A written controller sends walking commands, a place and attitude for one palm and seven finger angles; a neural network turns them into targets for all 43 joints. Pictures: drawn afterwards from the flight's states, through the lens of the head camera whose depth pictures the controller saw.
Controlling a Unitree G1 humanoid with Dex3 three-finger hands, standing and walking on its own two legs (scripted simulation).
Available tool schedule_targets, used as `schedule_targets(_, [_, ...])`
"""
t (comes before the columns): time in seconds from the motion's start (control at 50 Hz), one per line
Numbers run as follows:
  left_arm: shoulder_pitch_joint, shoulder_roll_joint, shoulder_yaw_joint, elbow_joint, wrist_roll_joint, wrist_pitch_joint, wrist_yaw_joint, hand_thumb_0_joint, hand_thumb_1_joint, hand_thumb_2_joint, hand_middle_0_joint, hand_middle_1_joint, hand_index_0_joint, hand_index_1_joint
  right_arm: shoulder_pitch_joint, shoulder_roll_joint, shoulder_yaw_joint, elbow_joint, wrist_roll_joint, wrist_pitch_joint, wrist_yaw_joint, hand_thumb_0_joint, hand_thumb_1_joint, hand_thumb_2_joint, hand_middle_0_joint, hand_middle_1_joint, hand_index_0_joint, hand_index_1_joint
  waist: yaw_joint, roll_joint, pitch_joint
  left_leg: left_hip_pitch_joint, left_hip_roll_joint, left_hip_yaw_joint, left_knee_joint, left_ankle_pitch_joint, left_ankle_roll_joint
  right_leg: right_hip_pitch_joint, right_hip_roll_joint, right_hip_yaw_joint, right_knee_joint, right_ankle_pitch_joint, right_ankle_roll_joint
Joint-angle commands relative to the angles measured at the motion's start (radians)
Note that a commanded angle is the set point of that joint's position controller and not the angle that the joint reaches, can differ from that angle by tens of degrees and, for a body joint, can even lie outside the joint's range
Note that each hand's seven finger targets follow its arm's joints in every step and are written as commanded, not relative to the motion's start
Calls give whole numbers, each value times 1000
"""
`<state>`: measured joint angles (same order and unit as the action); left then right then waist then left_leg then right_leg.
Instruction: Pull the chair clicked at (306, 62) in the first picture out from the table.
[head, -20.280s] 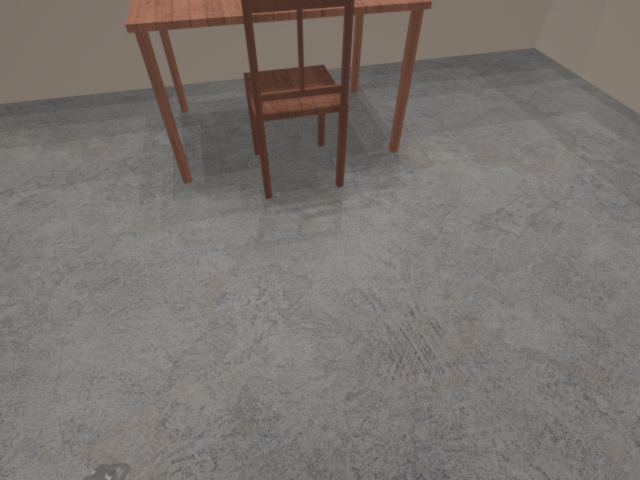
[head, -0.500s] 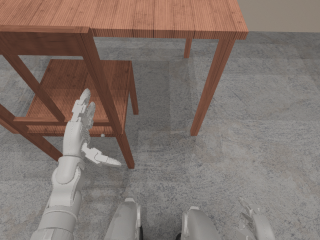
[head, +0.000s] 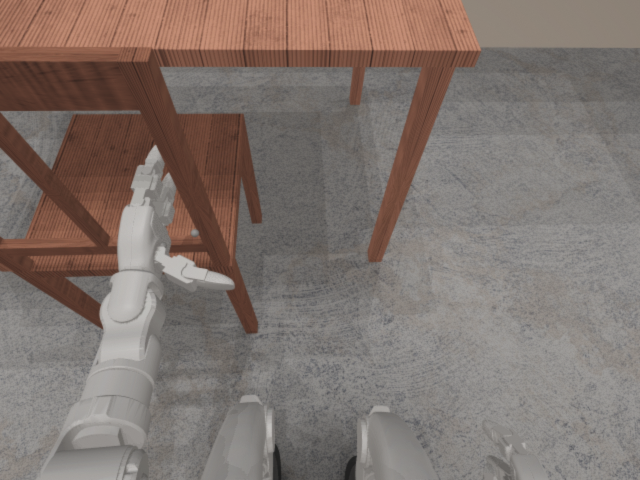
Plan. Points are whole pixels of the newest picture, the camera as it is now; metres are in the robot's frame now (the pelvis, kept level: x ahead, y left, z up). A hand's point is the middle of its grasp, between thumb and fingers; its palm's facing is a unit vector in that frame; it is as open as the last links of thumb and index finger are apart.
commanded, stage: push the fingers through the gap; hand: left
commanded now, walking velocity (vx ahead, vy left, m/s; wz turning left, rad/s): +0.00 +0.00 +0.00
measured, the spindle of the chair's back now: (55, 189) +0.47 +0.36 +0.02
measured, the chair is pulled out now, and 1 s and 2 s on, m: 0.00 0.00 0.00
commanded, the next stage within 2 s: hook a spindle and tug to test in 0.92 s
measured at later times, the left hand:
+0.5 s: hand (202, 200) +0.45 +0.16 +0.04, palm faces +0.06 -1.00 -0.04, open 16.9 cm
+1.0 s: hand (203, 199) +0.45 +0.16 +0.04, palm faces +0.07 -1.00 -0.04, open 16.9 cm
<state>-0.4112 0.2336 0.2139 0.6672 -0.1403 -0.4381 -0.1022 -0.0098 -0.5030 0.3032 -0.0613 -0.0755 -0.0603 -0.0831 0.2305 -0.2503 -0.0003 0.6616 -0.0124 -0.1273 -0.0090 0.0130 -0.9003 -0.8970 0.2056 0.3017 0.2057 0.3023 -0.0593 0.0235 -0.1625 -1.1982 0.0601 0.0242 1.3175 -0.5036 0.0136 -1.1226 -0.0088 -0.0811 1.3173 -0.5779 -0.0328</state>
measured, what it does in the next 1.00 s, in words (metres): stands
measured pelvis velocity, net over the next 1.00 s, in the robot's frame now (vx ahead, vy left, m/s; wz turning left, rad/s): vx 0.00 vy -0.01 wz -0.01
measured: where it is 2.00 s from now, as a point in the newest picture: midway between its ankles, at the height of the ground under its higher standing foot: outside the picture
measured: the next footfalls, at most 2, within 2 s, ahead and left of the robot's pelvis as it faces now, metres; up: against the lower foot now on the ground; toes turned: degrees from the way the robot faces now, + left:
none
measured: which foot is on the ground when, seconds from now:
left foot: down 0.00-1.00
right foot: down 0.00-1.00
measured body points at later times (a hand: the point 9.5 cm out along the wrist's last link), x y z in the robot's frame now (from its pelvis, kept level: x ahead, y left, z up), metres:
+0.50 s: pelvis +0.00 +0.00 +0.00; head +0.12 +0.01 +0.43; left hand +0.44 +0.21 +0.04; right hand +0.09 -0.26 -0.12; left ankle +0.06 +0.11 -0.61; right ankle +0.03 -0.11 -0.61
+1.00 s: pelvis +0.00 -0.01 +0.00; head +0.12 +0.00 +0.43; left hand +0.44 +0.21 +0.05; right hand +0.08 -0.27 -0.12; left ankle +0.06 +0.11 -0.61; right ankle +0.03 -0.11 -0.61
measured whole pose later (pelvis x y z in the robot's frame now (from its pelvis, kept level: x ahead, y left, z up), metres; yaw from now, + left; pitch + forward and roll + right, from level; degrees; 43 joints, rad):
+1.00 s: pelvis +0.00 -0.01 +0.00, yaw +0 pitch +23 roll -1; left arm -0.63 0.29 0.30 0.93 -0.10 -0.51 -0.10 -0.01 -0.50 0.30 -0.06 -0.08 -0.06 -0.08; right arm 0.27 -0.26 0.00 0.68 -0.02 -0.09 0.02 0.01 -0.90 -0.90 0.21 0.30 0.21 0.30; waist -0.10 0.03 -0.17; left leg -1.24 0.07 0.02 1.32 -0.49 0.01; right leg -1.17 0.00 -0.08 1.33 -0.57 -0.04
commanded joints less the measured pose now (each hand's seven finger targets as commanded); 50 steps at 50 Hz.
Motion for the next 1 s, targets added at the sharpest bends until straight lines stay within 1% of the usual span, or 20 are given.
schedule_targets(0.0, [-338, 189, 73, -203, -7, -86, 11, 0, -500, 300, -60, -80, -60, -80, 45, -153, -60, -106, 0, -40, -11, 0, -900, -900, 200, 300, 200, 300, -7, 26, -450, 341, -56, -66, -146, 200, -1, 172, 40, 77, -201, 276, 8])
schedule_targets(0.06, [-388, 158, 41, -162, 0, -97, 7, 0, -500, 300, -60, -80, -60, -80, 54, -150, -59, -90, 0, -38, -7, 0, -900, -900, 200, 300, 200, 300, -30, 24, -430, 345, -52, -70, -143, 185, -2, 139, 40, 72, -206, 260, 12])
schedule_targets(0.1, [-401, 201, 73, -138, 7, -102, 8, 0, -500, 300, -60, -80, -60, -80, 65, -161, -61, -86, -2, -37, -7, 0, -900, -900, 200, 300, 200, 300, -23, 37, -440, 354, -51, -78, -145, 193, -4, 128, 44, 70, -197, 258, 7])
schedule_targets(0.12, [-406, 166, 45, -110, 9, -98, 6, 0, -500, 300, -60, -80, -60, -80, 64, -155, -59, -85, 0, -35, -4, 0, -900, -900, 200, 300, 200, 300, -30, 36, -430, 358, -51, -78, -148, 187, -5, 116, 44, 67, -202, 251, 8])
schedule_targets(0.16, [-457, 163, 40, -95, 9, -96, 5, 0, -500, 300, -60, -80, -60, -80, 71, -160, -62, -79, 0, -33, -4, 0, -900, -900, 200, 300, 200, 300, -42, 25, -431, 359, -49, -83, -148, 176, -4, 107, 42, 64, -203, 240, 9])
schedule_targets(0.3, [-519, 239, 106, -27, 18, -102, 9, 0, -500, 300, -60, -80, -60, -80, 99, -166, -62, -71, -6, -23, 0, 0, -900, -900, 200, 300, 200, 300, -34, 40, -468, 342, -52, -79, -132, 210, -1, 130, 44, 72, -191, 277, 7])
schedule_targets(0.38, [-537, 222, 93, -6, 26, -108, 13, 0, -500, 300, -60, -80, -60, -80, 108, -163, -62, -69, -6, -15, 8, 0, -900, -900, 200, 300, 200, 300, -39, 52, -478, 366, -50, -80, -135, 231, -4, 118, 45, 67, -190, 291, 8])
schedule_targets(0.42, [-572, 199, 74, 14, 30, -106, 14, 0, -500, 300, -60, -80, -60, -80, 118, -164, -65, -62, -7, -14, 10, 0, -900, -900, 200, 300, 200, 300, -56, 47, -473, 378, -46, -86, -133, 239, -4, 93, 46, 61, -188, 292, 9])
schedule_targets(0.46, [-592, 229, 95, 36, 33, -106, 18, 0, -500, 300, -60, -80, -60, -80, 124, -168, -64, -58, -8, -9, 10, 0, -900, -900, 200, 300, 200, 300, -58, 32, -468, 350, -48, -82, -130, 217, -1, 106, 45, 68, -194, 280, 11])
schedule_targets(0.5, [-604, 263, 125, 48, 38, -110, 23, 0, -500, 300, -60, -80, -60, -80, 132, -172, -67, -56, -11, -7, 9, 0, -900, -900, 200, 300, 200, 300, -54, 28, -481, 344, -49, -82, -126, 223, 1, 115, 48, 70, -189, 287, 9])
schedule_targets(0.54, [-556, 222, 104, 63, 37, -112, 19, 0, -500, 300, -60, -80, -60, -80, 129, -163, -64, -64, -9, -5, 16, 0, -900, -900, 200, 300, 200, 300, -44, 33, -479, 348, -50, -75, -132, 232, -1, 124, 47, 68, -192, 297, 9])
schedule_targets(0.58, [-579, 225, 97, 56, 41, -117, 19, 0, -500, 300, -60, -80, -60, -80, 128, -163, -62, -64, -9, 0, 18, 0, -900, -900, 200, 300, 200, 300, -47, 44, -471, 340, -50, -74, -135, 211, -1, 120, 46, 70, -195, 279, 9])
schedule_targets(0.6, [-593, 212, 88, 70, 41, -116, 20, 0, -500, 300, -60, -80, -60, -80, 134, -165, -65, -62, -10, 0, 19, 0, -900, -900, 200, 300, 200, 300, -62, 28, -458, 341, -51, -77, -133, 207, 3, 107, 49, 70, -199, 275, 10])
schedule_targets(0.7, [-570, 238, 110, 27, 34, -129, 18, 0, -500, 300, -60, -80, -60, -80, 135, -166, -67, -68, -9, 3, 20, 0, -900, -900, 200, 300, 200, 300, -43, 37, -502, 352, -52, -70, -133, 226, 4, 147, 50, 79, -201, 299, 9])
schedule_targets(0.74, [-568, 215, 92, 51, 34, -125, 15, 0, -500, 300, -60, -80, -60, -80, 130, -159, -66, -63, -5, 5, 19, 0, -900, -900, 200, 300, 200, 300, -56, 12, -458, 323, -52, -65, -134, 189, 4, 142, 48, 82, -216, 272, 15])
schedule_targets(0.76, [-576, 241, 111, 63, 33, -123, 17, 0, -500, 300, -60, -80, -60, -80, 130, -162, -63, -59, -5, 6, 18, 0, -900, -900, 200, 300, 200, 300, -54, 8, -433, 294, -53, -63, -137, 162, 6, 145, 47, 85, -219, 249, 15])
schedule_targets(0.8, [-588, 280, 137, 54, 36, -127, 19, 0, -500, 300, -60, -80, -60, -80, 131, -165, -61, -63, -8, 5, 13, 0, -900, -900, 200, 300, 200, 300, -46, 10, -446, 270, -57, -57, -131, 160, 10, 173, 46, 99, -218, 256, 14])
schedule_targets(0.86, [-603, 232, 99, 28, 35, -140, 16, 0, -500, 300, -60, -80, -60, -80, 124, -157, -61, -64, -8, 0, 16, 0, -900, -900, 200, 300, 200, 300, -52, 48, -472, 322, -54, -62, -131, 181, 6, 144, 45, 89, -211, 269, 13])
schedule_targets(0.92, [-596, 235, 99, 53, 34, -137, 12, 0, -500, 300, -60, -80, -60, -80, 127, -163, -63, -59, -8, 0, 15, 0, -900, -900, 200, 300, 200, 300, -60, 31, -458, 325, -52, -68, -129, 185, 5, 128, 46, 84, -210, 269, 13])
schedule_targets(0.98, [-574, 251, 113, 72, 35, -128, 4, 0, -500, 300, -60, -80, -60, -80, 123, -163, -61, -65, -6, 2, 15, 0, -900, -900, 200, 300, 200, 300, -49, 28, -449, 295, -55, -61, -128, 172, 6, 147, 45, 92, -212, 264, 13])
